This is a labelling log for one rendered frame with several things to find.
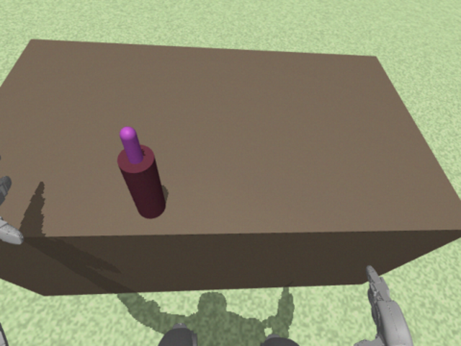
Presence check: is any left robot hand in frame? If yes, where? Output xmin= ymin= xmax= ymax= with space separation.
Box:
xmin=0 ymin=155 xmax=24 ymax=244

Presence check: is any right robot hand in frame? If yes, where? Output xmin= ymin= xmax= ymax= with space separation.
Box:
xmin=354 ymin=265 xmax=413 ymax=346

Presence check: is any bottle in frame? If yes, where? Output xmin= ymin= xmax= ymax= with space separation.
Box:
xmin=117 ymin=126 xmax=166 ymax=219

